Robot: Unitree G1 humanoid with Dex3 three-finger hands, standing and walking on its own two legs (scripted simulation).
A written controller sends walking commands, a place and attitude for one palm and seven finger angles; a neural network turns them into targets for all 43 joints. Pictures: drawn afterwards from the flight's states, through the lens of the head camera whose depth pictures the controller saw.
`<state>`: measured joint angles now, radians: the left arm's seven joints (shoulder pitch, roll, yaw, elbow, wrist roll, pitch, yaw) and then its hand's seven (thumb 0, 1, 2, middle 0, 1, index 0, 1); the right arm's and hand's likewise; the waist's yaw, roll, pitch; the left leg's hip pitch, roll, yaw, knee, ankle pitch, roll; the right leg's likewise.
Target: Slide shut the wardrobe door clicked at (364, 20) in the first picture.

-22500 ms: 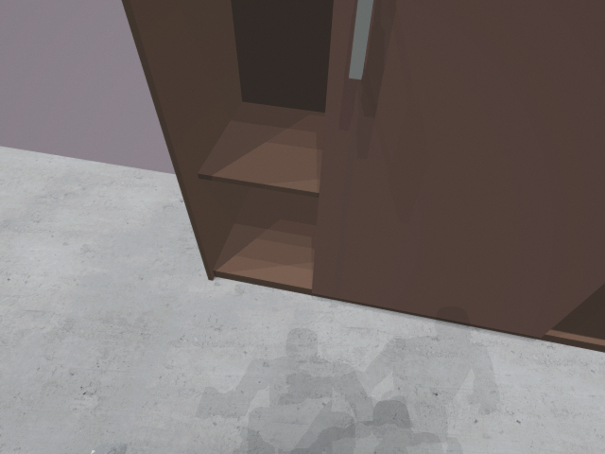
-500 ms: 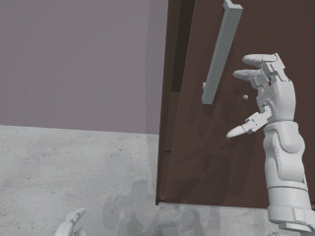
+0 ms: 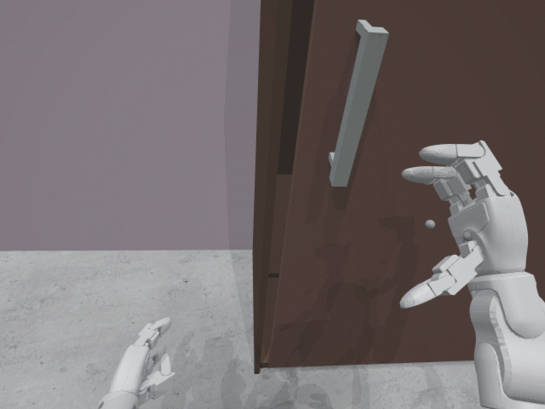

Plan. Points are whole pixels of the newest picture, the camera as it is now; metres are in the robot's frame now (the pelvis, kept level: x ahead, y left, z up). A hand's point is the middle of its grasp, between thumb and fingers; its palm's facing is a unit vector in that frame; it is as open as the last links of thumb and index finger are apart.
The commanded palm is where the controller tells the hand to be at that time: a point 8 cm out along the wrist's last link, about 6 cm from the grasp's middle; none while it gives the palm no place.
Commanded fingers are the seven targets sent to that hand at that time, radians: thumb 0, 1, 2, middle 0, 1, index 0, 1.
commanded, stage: draw the hand back to the body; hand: right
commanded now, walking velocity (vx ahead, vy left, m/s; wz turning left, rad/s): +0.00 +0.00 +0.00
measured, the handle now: (349, 110) +0.43 -0.09 +0.27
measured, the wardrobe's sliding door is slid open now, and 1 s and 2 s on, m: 0.03 0.03 0.03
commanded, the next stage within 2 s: step back with the hand held close in 1.70 s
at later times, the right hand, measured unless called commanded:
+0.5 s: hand (466, 251) +0.24 -0.20 +0.21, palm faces +0.03 +1.00 -0.06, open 14.7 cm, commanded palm +0.21 -0.24 +0.21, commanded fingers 0.00 0.55 -0.20 0.25 1.15 0.25 1.15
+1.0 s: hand (510, 285) +0.21 -0.25 +0.18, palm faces +0.37 +0.88 -0.30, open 12.0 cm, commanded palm +0.16 -0.29 +0.19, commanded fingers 0.00 -0.36 -0.64 0.22 0.62 0.22 0.62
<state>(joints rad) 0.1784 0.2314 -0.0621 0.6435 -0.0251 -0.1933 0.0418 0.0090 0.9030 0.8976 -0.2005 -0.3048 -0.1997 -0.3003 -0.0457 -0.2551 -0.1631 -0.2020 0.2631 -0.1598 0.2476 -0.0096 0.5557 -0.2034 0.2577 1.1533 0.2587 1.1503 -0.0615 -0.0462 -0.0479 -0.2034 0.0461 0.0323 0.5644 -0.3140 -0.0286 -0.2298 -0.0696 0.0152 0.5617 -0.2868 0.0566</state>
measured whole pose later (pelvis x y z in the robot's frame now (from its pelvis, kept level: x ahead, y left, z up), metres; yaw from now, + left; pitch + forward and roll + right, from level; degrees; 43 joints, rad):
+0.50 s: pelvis +0.00 +0.00 +0.00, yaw +0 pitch -4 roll +0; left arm 0.16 0.27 -0.08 0.65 -0.08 -0.23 0.08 0.01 0.90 0.90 -0.20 -0.30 -0.20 -0.30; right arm 0.03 -0.29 -0.27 -0.34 0.33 0.36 0.22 -0.01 0.55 -0.20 0.25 1.15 0.25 1.15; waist -0.08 -0.07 -0.08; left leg -0.17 0.05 0.04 0.56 -0.31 -0.04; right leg -0.20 -0.06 0.02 0.56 -0.28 0.05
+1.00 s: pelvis -0.01 -0.02 +0.01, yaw +1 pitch -5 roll +0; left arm 0.21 0.21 -0.04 0.70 0.01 -0.18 0.07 0.01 0.90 0.90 -0.20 -0.31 -0.20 -0.30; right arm 0.30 -0.32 -0.26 -0.35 0.07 -0.11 -0.08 0.00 -0.01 -0.48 0.24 0.82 0.24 0.82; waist -0.07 -0.04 0.01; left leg -0.13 0.06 0.00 0.48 -0.26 -0.05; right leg -0.16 -0.05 -0.02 0.51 -0.26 0.03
